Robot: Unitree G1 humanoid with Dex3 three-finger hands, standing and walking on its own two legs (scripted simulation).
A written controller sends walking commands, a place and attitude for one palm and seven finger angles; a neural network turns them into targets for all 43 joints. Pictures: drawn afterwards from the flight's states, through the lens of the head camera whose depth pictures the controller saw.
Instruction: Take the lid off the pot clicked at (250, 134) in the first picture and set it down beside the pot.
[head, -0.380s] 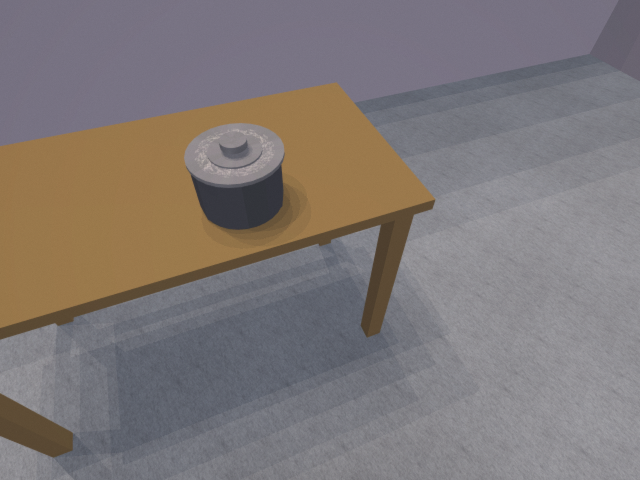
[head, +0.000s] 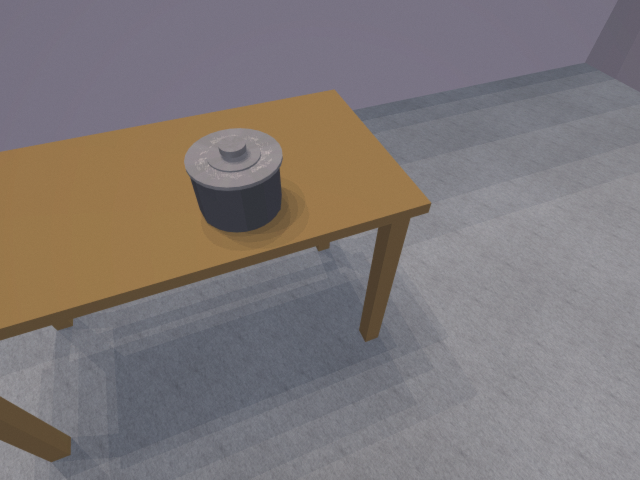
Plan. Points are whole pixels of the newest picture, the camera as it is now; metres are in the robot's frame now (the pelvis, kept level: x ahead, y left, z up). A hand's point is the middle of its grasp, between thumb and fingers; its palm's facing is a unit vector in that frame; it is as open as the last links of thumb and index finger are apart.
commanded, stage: look at it before walking up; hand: left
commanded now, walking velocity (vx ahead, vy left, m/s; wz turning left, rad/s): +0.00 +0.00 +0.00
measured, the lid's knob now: (232, 146) +0.66 +0.21 +0.04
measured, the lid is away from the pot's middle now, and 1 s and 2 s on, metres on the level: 0.00 0.00 0.00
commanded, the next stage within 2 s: turn to face it in 0.26 s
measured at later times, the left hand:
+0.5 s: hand out of the picture +0.00 +0.17 -0.18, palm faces +0.05 -0.98 -0.21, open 7.4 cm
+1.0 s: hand out of the picture +0.03 +0.23 -0.16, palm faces +0.27 -0.93 -0.26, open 7.4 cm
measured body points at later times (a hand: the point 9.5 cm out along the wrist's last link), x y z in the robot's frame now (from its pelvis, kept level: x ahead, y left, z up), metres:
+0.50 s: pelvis -0.01 -0.01 +0.00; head +0.02 -0.01 +0.45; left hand +0.00 +0.23 -0.16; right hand -0.01 -0.23 -0.17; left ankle -0.02 +0.11 -0.74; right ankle -0.02 -0.13 -0.74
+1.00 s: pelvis -0.01 +0.00 +0.00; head +0.04 +0.03 +0.45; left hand +0.02 +0.28 -0.14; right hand +0.10 -0.23 -0.14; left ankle -0.02 +0.10 -0.74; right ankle +0.00 -0.14 -0.69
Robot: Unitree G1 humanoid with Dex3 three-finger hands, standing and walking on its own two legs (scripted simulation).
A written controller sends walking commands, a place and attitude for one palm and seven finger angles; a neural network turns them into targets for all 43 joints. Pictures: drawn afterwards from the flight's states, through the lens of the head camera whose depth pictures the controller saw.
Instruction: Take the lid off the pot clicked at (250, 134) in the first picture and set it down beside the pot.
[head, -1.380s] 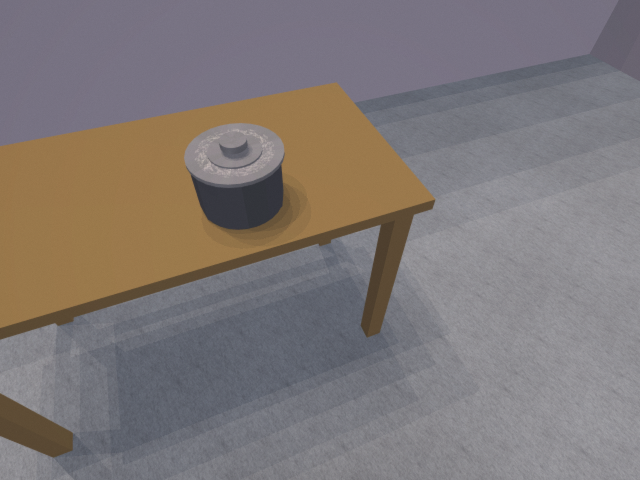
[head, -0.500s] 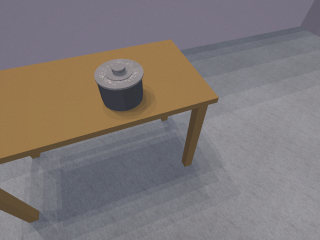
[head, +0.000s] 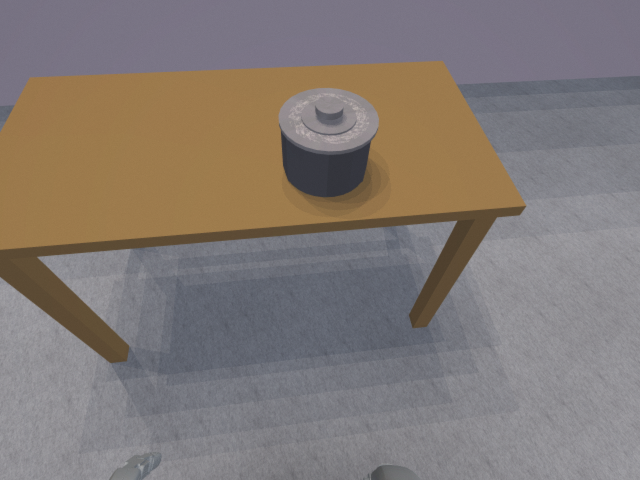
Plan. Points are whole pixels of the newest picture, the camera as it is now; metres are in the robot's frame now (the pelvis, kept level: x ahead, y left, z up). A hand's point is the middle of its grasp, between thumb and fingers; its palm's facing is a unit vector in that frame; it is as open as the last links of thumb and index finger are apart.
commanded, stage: turn to face it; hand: left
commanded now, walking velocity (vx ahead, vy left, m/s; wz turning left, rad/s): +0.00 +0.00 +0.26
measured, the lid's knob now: (329, 108) +0.71 +0.01 +0.04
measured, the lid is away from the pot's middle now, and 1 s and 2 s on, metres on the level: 0.00 0.00 0.00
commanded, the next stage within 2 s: take the last steps up to it in 0.12 s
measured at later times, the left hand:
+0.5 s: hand out of the picture -0.02 +0.16 -0.19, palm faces +0.15 -0.97 -0.17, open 7.4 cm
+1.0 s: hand (256, 394) +0.26 +0.11 -0.18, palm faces +0.03 -0.98 -0.21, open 7.4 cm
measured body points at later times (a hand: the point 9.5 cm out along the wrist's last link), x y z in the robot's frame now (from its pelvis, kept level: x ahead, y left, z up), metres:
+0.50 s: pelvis +0.05 -0.01 -0.01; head +0.07 +0.01 +0.44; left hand -0.03 +0.21 -0.18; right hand +0.16 -0.25 -0.15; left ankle +0.03 +0.09 -0.74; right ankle -0.01 -0.14 -0.73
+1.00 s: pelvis +0.17 -0.08 -0.02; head +0.21 -0.08 +0.43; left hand +0.26 +0.16 -0.16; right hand +0.14 -0.33 -0.17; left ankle +0.09 +0.05 -0.68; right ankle +0.24 -0.20 -0.74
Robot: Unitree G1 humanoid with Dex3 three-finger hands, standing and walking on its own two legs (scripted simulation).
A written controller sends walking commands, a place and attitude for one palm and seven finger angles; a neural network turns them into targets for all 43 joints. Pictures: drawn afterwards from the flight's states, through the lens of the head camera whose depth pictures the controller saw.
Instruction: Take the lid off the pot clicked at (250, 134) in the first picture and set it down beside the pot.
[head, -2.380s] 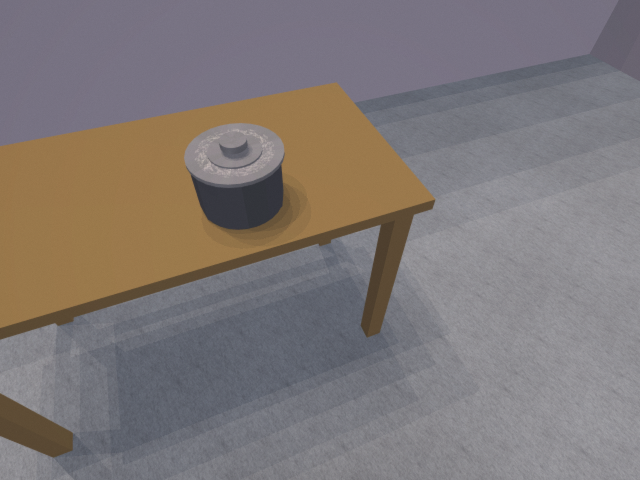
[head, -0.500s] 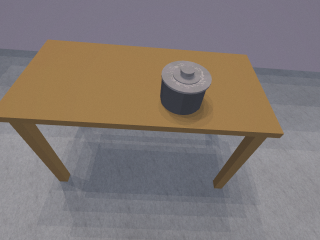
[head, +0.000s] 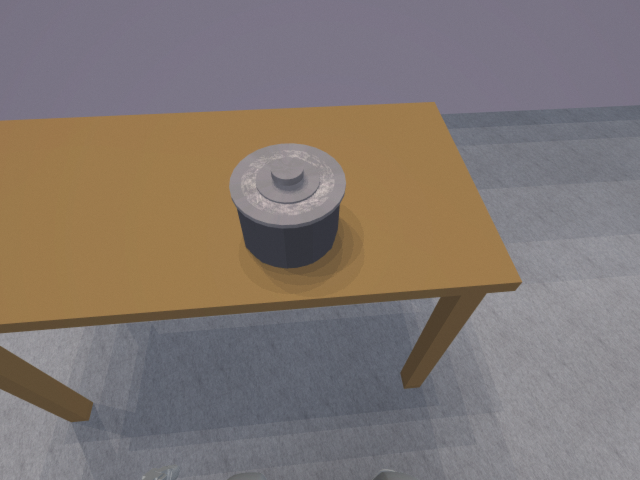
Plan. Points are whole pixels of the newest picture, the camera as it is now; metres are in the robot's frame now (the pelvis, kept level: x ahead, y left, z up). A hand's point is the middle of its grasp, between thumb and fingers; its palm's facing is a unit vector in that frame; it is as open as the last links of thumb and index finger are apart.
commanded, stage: come to a stop and stand still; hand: left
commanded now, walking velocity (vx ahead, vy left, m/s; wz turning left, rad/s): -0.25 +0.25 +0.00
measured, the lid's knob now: (287, 171) +0.54 +0.07 +0.05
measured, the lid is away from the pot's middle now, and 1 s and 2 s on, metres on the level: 0.00 0.00 0.00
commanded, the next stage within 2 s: look again from close up in 1.00 s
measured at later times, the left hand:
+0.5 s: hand out of the picture +0.06 +0.18 -0.15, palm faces +0.05 -0.96 -0.28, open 7.4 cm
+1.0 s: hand out of the picture +0.06 +0.21 -0.15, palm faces -0.01 -0.97 -0.23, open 7.4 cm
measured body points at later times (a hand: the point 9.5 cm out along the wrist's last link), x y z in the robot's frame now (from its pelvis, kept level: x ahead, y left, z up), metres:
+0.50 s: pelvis +0.05 -0.02 +0.01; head +0.07 -0.03 +0.46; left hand +0.06 +0.23 -0.13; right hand +0.15 -0.26 -0.14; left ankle +0.07 +0.09 -0.72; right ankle +0.06 -0.12 -0.72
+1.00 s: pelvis +0.03 +0.02 +0.01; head +0.03 +0.02 +0.46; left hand +0.07 +0.26 -0.14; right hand +0.04 -0.21 -0.14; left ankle +0.03 +0.11 -0.72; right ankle +0.06 -0.12 -0.72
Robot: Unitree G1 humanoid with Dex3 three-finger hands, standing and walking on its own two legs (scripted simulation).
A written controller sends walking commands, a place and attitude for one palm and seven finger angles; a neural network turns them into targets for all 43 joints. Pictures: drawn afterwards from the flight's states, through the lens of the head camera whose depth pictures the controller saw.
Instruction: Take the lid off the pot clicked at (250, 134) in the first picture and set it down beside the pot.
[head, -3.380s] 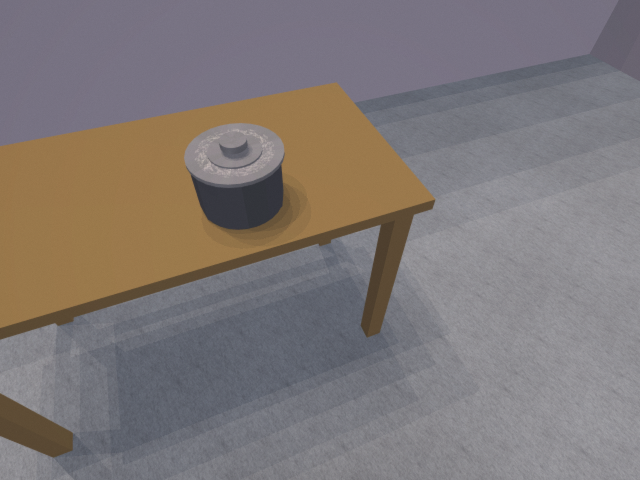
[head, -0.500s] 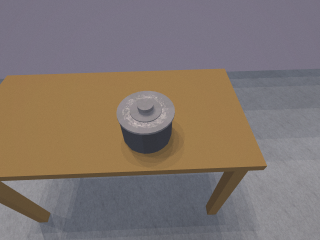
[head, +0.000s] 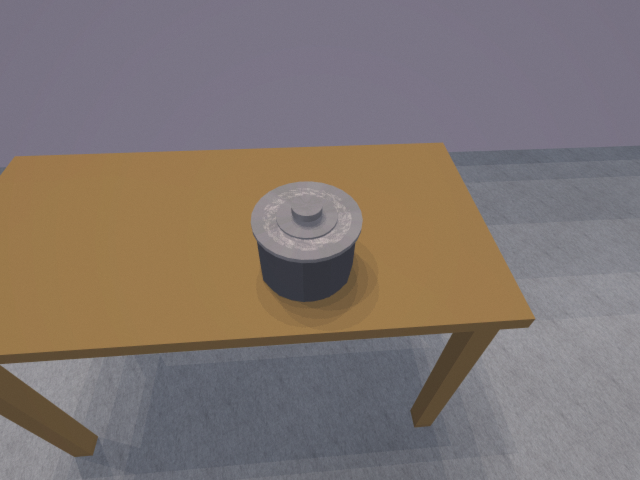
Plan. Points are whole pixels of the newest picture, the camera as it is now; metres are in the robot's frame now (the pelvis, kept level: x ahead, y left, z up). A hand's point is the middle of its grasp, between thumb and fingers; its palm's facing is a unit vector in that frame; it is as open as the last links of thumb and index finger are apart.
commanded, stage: look again from close up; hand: left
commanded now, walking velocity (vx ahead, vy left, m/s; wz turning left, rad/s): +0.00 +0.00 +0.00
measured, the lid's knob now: (306, 208) +0.51 +0.05 +0.04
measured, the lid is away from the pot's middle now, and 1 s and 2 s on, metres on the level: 0.00 0.00 0.00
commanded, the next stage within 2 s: shuffle to correct the standing spot in 0.96 s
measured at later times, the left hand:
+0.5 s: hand out of the picture +0.05 +0.17 -0.17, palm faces +0.02 -0.98 -0.18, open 7.3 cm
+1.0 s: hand out of the picture +0.06 +0.17 -0.17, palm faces +0.03 -0.98 -0.19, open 7.4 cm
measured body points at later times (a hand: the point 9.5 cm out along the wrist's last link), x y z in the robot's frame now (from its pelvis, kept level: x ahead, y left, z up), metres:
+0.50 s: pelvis +0.04 +0.00 +0.00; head +0.05 +0.01 +0.45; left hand +0.05 +0.22 -0.16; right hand +0.06 -0.23 -0.15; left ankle +0.00 +0.08 -0.73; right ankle +0.04 -0.14 -0.73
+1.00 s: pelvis +0.05 -0.01 +0.01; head +0.06 +0.00 +0.45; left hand +0.06 +0.22 -0.16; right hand +0.05 -0.23 -0.15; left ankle +0.00 +0.08 -0.73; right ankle +0.04 -0.14 -0.73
